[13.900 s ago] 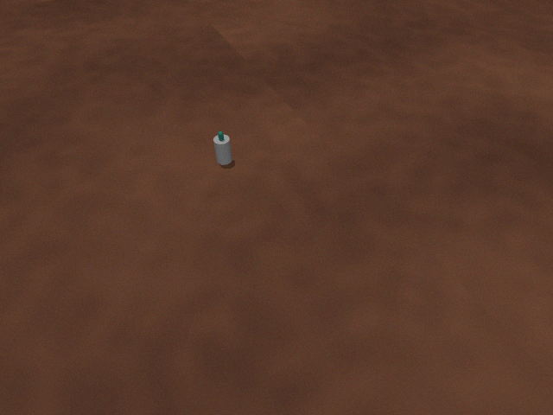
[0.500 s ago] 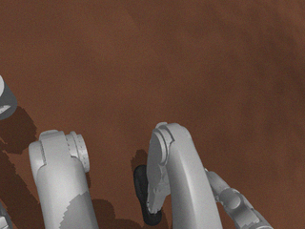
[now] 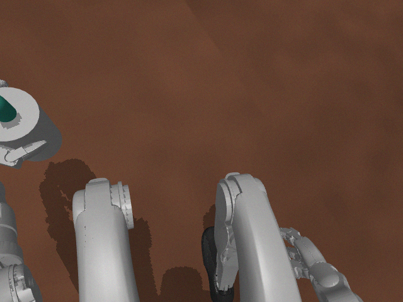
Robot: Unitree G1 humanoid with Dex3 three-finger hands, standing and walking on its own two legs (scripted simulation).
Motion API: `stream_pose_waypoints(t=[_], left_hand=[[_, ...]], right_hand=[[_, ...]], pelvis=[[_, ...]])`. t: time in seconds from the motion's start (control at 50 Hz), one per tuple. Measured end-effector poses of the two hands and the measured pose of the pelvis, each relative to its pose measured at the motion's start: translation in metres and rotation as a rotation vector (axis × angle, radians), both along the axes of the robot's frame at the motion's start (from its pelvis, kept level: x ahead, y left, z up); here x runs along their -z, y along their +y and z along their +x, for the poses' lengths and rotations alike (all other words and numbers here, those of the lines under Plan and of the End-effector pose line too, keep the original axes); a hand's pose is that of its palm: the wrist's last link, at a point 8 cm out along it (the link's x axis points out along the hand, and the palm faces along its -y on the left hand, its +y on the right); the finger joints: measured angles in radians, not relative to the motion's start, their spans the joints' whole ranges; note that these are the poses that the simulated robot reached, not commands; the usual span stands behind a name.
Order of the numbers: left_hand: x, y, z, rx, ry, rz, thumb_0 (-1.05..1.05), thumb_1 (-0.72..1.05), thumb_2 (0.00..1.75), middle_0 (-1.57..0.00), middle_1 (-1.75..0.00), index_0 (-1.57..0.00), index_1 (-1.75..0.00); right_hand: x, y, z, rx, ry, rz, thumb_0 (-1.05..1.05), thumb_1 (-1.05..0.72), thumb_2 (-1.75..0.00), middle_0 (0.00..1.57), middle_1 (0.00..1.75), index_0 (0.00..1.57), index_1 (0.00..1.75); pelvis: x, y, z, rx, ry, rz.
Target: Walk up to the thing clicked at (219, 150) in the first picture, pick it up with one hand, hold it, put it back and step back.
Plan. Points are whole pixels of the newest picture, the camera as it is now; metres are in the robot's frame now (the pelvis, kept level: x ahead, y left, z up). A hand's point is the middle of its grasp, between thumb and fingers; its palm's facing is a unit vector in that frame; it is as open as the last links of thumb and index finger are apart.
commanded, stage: settle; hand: left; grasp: from the side
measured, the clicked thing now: (19, 124) +0.41 +0.32 -0.06
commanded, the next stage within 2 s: lift in 0.84 s
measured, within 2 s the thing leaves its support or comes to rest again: neither
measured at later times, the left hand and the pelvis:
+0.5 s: hand (1, 109) +0.41 +0.32 +0.00, palm faces +0.36 -0.93 -0.05, open 11.8 cm; pelvis +0.00 +0.00 +0.02, yaw +2 degrees
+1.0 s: hand out of the picture +0.42 +0.32 +0.02, palm faces +0.37 -0.93 -0.06, open 11.8 cm; pelvis +0.00 +0.00 +0.04, yaw +3 degrees
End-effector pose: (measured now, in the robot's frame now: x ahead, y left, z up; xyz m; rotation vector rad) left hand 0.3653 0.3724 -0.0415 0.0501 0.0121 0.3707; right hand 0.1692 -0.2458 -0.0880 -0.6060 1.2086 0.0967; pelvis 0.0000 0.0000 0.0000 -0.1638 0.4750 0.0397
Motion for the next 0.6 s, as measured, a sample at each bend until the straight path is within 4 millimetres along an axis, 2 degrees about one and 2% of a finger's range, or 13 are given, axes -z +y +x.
stream_pose_waypoints(t=[0.26,0.6], left_hand=[[-0.025,-0.008,0.005,0.002,0.016,-0.005,-0.04,-0.61,0.96,-0.63,-1.02,-0.65,-1.05],[-0.047,-0.010,0.006,-0.009,0.024,-0.009,-0.04,-0.61,0.96,-0.63,-1.02,-0.64,-1.06]], right_hand=[[-0.002,-0.008,-0.002,0.050,-0.005,0.027,0.00,-0.90,-0.90,0.20,0.30,0.20,0.30],[-0.015,-0.007,-0.007,0.082,-0.015,0.037,0.00,-0.91,-0.90,0.20,0.30,0.20,0.30]], pelvis=[[-0.014,-0.005,0.002,-0.009,0.037,0.028],[-0.029,-0.004,0.001,-0.021,0.051,0.039]])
